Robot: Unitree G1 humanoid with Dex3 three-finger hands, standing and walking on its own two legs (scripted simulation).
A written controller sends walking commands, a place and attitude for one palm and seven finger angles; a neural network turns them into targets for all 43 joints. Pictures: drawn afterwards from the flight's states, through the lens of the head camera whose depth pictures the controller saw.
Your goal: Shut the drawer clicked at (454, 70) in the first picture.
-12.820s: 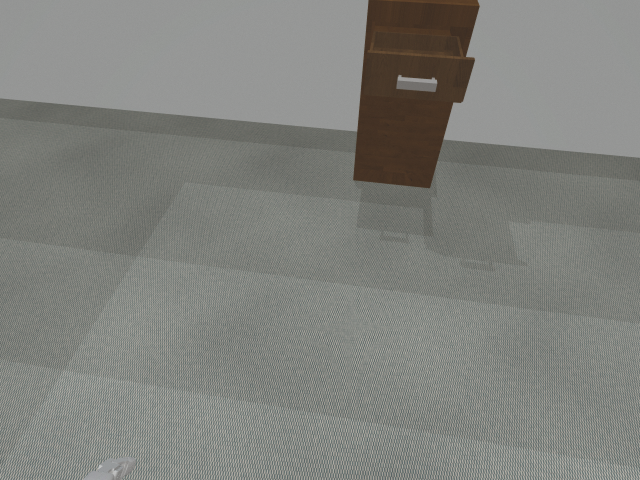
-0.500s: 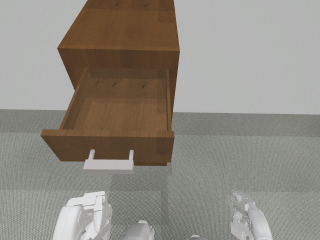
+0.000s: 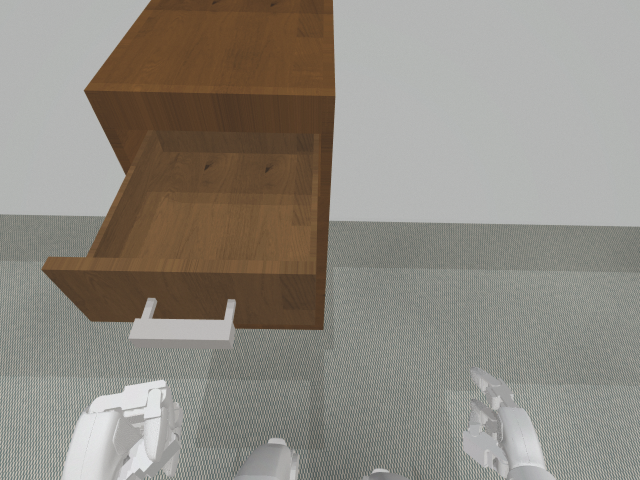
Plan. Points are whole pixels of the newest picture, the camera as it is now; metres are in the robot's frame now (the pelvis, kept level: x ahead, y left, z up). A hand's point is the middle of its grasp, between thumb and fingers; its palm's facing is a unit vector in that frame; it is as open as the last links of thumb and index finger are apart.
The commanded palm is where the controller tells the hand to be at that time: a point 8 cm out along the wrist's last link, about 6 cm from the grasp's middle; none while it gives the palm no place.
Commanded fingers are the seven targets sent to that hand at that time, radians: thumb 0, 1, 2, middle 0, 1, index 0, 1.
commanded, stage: bring the fist close to the handle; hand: left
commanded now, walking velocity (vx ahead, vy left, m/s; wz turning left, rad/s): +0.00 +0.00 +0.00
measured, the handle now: (187, 319) +0.32 +0.21 +0.00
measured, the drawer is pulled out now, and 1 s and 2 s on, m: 0.28 0.28 0.22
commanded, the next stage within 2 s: push the drawer shut in 1.12 s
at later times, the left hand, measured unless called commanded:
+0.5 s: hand (188, 409) +0.20 +0.17 +0.02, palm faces +0.03 -1.00 -0.03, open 3.3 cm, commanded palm +0.18 +0.23 +0.02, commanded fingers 0.00 0.90 0.90 -1.40 -1.60 -1.40 -1.60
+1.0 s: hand (189, 387) +0.23 +0.18 +0.00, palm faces +0.04 -1.00 +0.00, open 3.3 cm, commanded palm +0.20 +0.23 +0.00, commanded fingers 0.00 0.90 0.90 -1.40 -1.60 -1.40 -1.60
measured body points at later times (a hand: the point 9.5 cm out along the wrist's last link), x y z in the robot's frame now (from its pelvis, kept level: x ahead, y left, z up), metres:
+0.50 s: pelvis +0.00 +0.00 -0.02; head +0.07 +0.01 +0.42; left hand +0.19 +0.22 +0.02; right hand +0.18 -0.24 -0.10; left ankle +0.06 +0.10 -0.65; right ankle -0.01 -0.08 -0.65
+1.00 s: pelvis +0.00 +0.03 -0.03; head +0.09 +0.05 +0.41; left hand +0.22 +0.23 +0.01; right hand +0.18 -0.19 -0.11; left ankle +0.05 +0.10 -0.65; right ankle -0.01 -0.08 -0.65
